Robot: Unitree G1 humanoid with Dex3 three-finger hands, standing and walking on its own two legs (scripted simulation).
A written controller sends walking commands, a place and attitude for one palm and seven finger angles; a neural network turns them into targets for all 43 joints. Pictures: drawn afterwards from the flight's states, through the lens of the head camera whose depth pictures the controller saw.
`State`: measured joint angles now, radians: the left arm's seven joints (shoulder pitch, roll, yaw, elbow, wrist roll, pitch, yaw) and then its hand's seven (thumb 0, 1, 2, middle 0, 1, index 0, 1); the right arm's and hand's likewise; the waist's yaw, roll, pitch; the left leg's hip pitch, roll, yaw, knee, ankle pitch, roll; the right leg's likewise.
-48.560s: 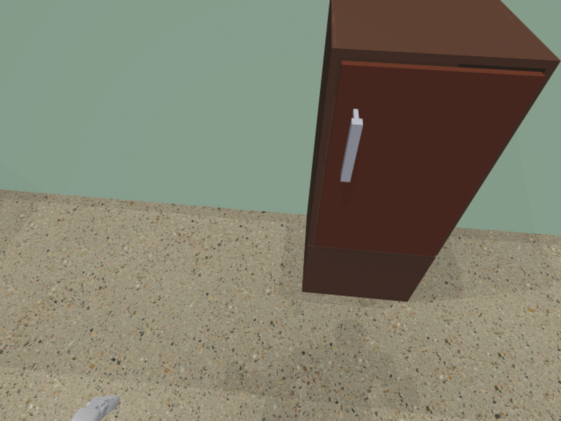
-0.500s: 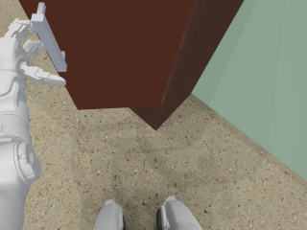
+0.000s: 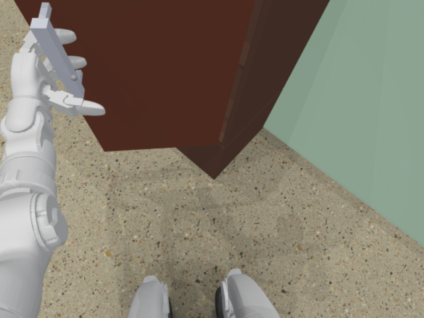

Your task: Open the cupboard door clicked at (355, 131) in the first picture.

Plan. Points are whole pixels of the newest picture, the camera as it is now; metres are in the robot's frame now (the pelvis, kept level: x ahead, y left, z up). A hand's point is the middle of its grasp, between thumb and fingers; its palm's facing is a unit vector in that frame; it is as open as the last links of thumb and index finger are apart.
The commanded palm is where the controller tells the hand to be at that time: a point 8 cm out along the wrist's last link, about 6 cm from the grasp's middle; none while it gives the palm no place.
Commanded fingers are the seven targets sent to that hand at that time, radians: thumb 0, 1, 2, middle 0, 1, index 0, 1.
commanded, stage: slide the fingers in behind the handle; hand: left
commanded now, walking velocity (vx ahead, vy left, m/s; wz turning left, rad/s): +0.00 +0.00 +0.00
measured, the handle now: (63, 55) +0.58 +0.22 +0.08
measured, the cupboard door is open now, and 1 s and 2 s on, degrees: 48 48 80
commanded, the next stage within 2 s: close the thumb around the handle in 0.28 s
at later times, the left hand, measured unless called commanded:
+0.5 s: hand (67, 78) +0.52 +0.20 +0.08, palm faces +0.00 -1.00 -0.01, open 13.7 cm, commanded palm +0.50 +0.25 +0.08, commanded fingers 0.00 -0.11 0.47 -0.33 -1.24 -0.33 -1.24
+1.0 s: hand (71, 79) +0.52 +0.20 +0.08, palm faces +0.01 -1.00 -0.01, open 5.9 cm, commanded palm +0.50 +0.24 +0.08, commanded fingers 0.00 0.90 0.90 -0.40 -1.35 -0.40 -1.35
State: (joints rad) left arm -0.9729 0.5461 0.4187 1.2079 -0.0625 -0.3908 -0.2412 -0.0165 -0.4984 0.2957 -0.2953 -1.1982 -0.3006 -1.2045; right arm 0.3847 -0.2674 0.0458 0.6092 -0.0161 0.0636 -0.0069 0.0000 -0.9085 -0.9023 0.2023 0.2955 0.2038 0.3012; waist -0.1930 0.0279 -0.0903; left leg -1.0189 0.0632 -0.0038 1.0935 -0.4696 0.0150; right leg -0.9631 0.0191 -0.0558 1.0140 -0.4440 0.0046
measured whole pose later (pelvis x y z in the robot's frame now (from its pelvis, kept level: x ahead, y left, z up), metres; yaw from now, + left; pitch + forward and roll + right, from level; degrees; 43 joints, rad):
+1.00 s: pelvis +0.00 +0.01 +0.00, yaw +0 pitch +22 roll -4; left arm -0.94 0.51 0.40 1.18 -0.08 -0.41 -0.24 0.00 0.68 0.80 -0.37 -1.32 -0.37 -1.33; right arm 0.40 -0.26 0.04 0.62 -0.02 0.07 0.00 0.00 -0.91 -0.90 0.20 0.30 0.20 0.30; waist -0.18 0.04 -0.10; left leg -1.00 0.06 0.00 1.09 -0.47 0.03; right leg -0.94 0.02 -0.05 1.00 -0.44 0.02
